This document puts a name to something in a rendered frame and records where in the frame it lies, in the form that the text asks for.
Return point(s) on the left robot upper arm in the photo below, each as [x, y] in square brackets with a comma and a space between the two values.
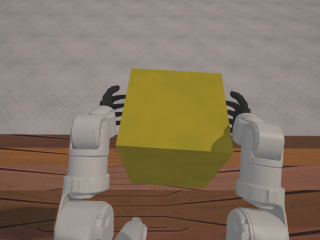
[85, 220]

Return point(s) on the right robot hand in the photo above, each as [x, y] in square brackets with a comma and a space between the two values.
[240, 108]

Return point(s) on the right robot forearm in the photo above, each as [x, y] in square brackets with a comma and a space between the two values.
[261, 156]

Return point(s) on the left robot forearm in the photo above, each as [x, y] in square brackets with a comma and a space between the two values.
[88, 150]

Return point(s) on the right robot upper arm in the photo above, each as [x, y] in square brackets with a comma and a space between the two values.
[255, 224]

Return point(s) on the left robot thigh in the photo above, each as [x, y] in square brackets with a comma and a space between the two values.
[133, 230]

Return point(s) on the carton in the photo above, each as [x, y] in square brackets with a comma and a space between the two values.
[174, 128]

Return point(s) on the left robot hand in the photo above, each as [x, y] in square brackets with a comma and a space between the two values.
[108, 100]

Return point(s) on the robot left shin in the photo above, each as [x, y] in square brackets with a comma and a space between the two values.
[136, 219]

